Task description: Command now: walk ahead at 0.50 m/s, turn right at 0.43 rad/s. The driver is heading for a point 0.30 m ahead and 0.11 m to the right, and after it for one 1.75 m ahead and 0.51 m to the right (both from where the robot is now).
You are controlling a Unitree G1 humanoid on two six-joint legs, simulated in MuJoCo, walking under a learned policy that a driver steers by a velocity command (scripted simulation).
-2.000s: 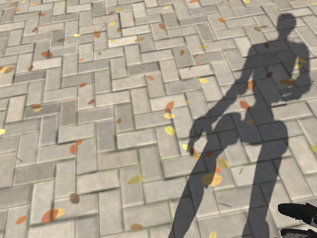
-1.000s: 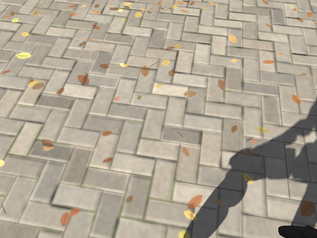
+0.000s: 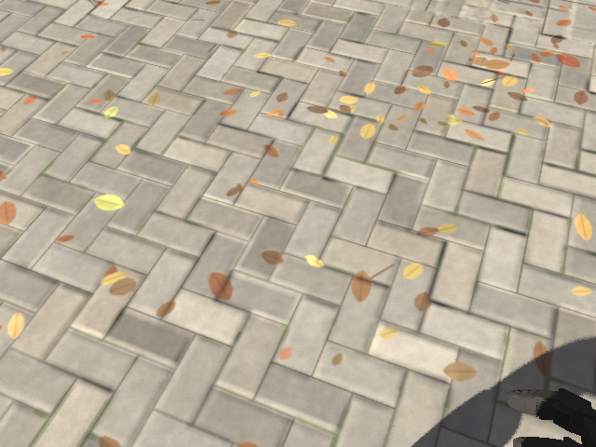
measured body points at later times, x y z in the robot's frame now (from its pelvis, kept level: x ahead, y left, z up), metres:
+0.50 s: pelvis +0.25 -0.01 -0.01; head +0.28 -0.03 +0.44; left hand +0.54 +0.14 -0.08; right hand +0.17 -0.30 -0.13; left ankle +0.15 +0.14 -0.74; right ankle +0.37 -0.18 -0.71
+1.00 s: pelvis +0.51 -0.13 -0.01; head +0.52 -0.15 +0.44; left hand +0.71 +0.09 -0.11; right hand +0.57 -0.45 -0.09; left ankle +0.73 -0.10 -0.72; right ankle +0.37 -0.17 -0.74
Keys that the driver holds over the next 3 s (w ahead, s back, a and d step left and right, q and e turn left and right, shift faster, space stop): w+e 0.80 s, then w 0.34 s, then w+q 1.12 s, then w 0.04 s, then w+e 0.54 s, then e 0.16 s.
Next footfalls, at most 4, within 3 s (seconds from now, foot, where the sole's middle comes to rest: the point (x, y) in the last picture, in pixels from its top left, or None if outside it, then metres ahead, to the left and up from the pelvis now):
0.06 left None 0.19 0.13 -0.78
0.56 right None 0.41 -0.19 -0.78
1.06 left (407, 336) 0.75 -0.13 -0.78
1.54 right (541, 313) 0.85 -0.47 -0.78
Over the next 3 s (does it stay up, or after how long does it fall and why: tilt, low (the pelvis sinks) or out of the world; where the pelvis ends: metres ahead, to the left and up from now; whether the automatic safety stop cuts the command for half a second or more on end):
stays up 1.56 -0.41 -0.01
